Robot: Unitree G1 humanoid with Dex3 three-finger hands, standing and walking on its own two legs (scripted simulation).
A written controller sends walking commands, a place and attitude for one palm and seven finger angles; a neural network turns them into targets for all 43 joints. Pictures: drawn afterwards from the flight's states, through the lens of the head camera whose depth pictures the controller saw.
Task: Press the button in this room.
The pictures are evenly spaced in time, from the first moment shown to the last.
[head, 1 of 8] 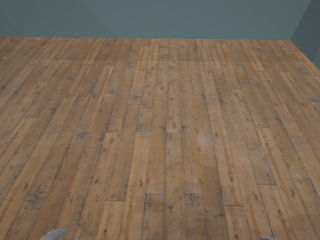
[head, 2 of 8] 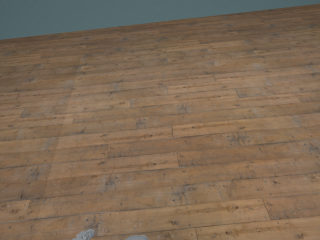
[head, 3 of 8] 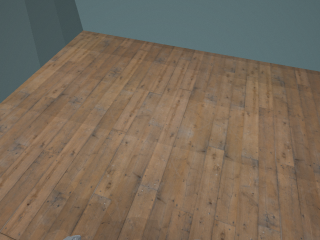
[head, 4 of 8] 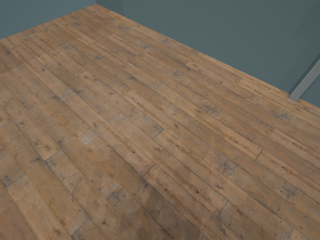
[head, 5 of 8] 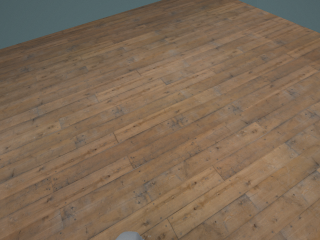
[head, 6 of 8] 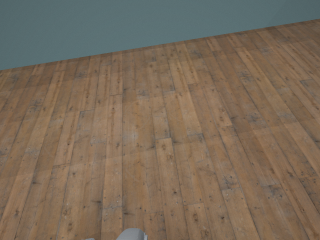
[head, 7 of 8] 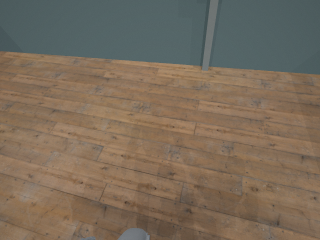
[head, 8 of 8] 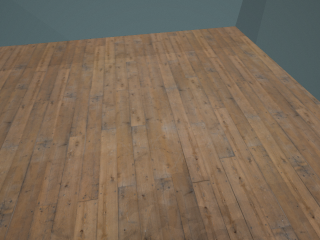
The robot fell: no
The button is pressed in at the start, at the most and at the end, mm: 0 0 0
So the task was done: no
